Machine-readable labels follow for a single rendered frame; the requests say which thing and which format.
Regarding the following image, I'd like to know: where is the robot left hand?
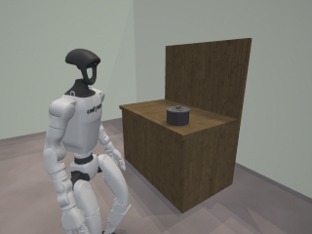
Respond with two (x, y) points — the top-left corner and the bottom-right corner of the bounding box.
(107, 148), (126, 171)

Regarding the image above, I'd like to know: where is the humanoid robot head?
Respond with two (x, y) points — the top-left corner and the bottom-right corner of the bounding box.
(65, 49), (100, 98)

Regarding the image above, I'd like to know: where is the left robot forearm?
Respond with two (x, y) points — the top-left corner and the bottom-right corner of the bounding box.
(98, 123), (115, 153)

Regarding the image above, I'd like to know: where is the table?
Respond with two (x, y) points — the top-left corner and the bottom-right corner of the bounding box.
(119, 38), (253, 214)

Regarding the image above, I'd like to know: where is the right robot forearm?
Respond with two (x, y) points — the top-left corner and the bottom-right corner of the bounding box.
(43, 148), (77, 212)

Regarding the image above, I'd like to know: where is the humanoid robot torso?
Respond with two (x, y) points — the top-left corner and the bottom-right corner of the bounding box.
(61, 86), (102, 181)

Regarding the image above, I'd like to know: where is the right robot upper arm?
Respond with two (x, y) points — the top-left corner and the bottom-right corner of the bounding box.
(43, 97), (76, 161)

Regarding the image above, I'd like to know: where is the left robot upper arm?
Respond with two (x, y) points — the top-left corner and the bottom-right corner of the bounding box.
(90, 88), (105, 122)

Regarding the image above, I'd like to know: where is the robot right hand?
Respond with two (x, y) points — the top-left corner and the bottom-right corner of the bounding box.
(61, 206), (90, 234)

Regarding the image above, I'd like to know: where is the lid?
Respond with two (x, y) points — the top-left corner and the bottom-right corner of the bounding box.
(166, 106), (190, 113)

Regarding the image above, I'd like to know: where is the pot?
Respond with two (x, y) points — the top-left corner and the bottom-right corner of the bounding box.
(167, 111), (190, 126)

